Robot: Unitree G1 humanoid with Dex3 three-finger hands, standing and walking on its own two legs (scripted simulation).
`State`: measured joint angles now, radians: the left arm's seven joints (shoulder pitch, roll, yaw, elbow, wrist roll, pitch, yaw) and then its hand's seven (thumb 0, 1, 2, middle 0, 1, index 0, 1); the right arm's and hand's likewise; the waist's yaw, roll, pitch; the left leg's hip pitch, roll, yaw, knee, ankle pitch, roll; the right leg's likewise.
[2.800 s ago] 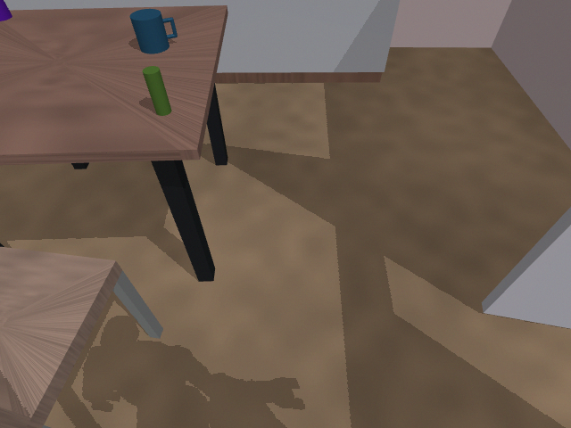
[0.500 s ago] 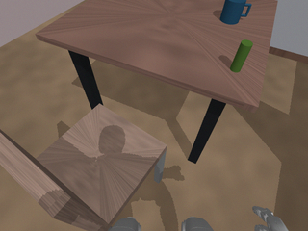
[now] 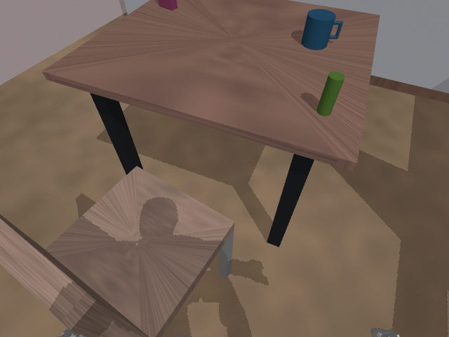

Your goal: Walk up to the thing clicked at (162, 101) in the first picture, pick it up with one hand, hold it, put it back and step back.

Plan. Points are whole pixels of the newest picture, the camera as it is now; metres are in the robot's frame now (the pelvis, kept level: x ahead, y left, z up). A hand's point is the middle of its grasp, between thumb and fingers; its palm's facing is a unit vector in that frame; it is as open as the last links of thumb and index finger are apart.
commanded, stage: walk up
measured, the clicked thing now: (329, 94) +0.68 -0.27 +0.03
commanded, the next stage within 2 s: stand in 0.66 s
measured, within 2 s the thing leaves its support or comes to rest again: neither
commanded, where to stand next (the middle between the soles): +0.06 -0.03 m, yaw -2 degrees
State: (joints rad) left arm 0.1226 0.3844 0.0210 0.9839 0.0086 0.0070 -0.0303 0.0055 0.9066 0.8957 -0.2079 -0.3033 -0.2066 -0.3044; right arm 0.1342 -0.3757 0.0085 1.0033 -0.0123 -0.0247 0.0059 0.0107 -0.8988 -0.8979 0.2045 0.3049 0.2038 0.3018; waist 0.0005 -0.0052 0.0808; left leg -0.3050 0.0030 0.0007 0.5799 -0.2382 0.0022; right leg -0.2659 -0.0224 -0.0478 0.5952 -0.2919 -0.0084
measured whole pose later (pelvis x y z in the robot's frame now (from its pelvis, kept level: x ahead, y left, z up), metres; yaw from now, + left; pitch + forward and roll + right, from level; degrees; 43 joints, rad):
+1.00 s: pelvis +0.02 +0.01 +0.02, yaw +0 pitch -2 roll +0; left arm 0.11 0.35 0.00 1.15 0.01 -0.02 -0.02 0.01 0.91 0.90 -0.21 -0.30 -0.21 -0.30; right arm 0.09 -0.34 0.01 1.16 -0.01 -0.02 0.02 0.01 -0.90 -0.90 0.20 0.30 0.20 0.30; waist 0.00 0.00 0.03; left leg -0.15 -0.01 0.01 0.32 -0.14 0.01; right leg -0.11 -0.03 -0.04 0.33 -0.18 0.01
